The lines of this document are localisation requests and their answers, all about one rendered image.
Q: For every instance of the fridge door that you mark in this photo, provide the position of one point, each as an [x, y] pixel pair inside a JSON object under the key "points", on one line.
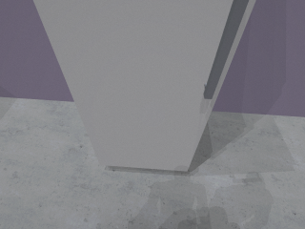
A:
{"points": [[137, 69]]}

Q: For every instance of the handle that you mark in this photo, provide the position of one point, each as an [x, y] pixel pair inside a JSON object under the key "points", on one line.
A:
{"points": [[232, 24]]}

